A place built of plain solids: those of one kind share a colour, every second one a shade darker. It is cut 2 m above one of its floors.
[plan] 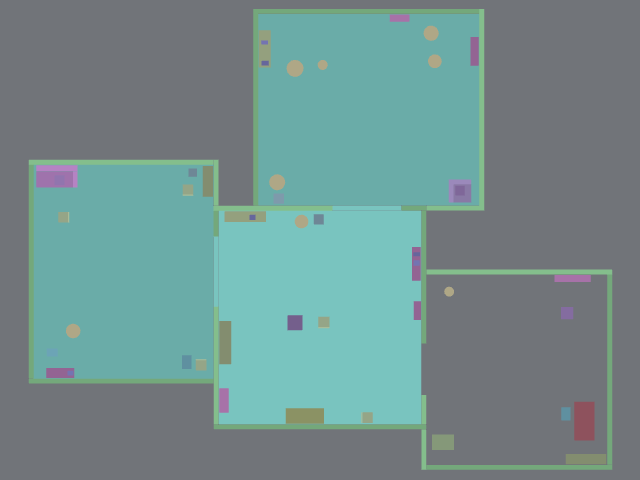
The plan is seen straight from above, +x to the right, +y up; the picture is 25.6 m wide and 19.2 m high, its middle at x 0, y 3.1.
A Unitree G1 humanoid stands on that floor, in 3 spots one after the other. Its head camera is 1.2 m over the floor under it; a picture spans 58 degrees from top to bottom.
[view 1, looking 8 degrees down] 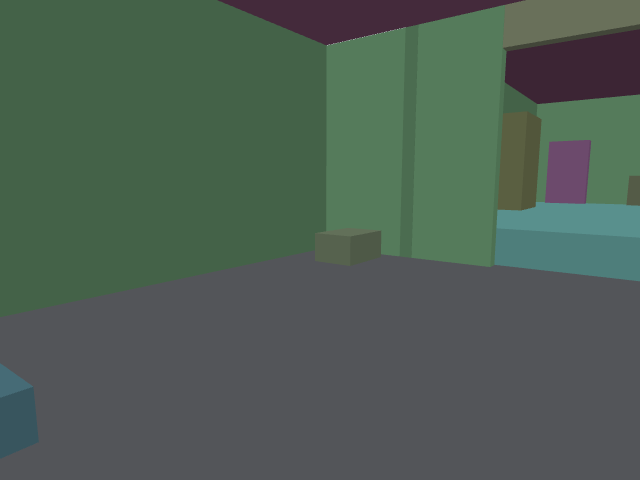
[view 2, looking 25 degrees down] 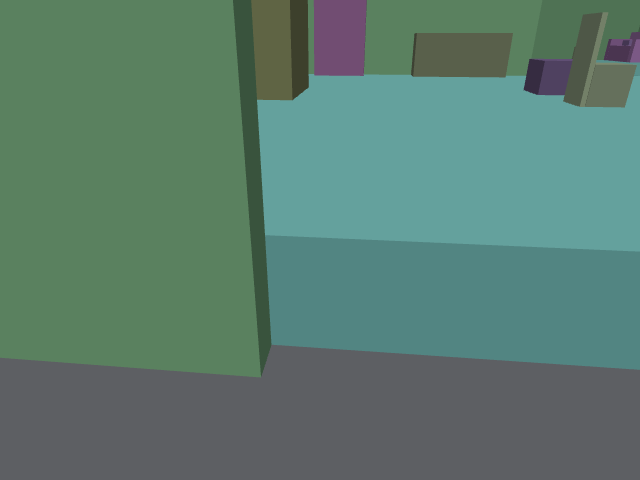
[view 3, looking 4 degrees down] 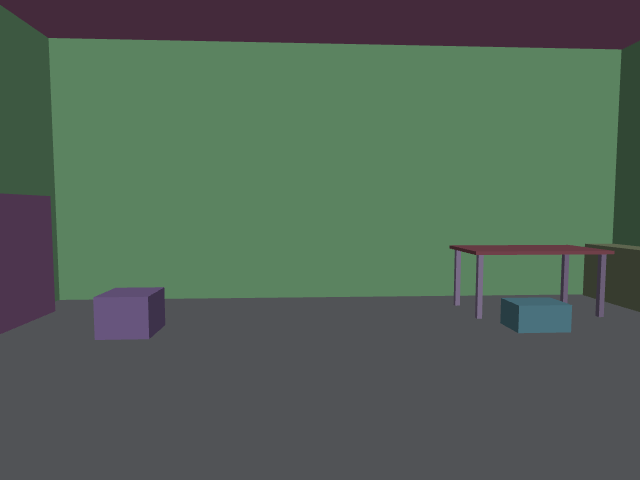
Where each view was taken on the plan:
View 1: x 10.35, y -1.45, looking -143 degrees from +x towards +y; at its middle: lowtable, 6.31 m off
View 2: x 5.53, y -2.73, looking -174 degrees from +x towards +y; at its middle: floor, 1.63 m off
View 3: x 5.61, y -1.45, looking -3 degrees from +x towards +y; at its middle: wall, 5.90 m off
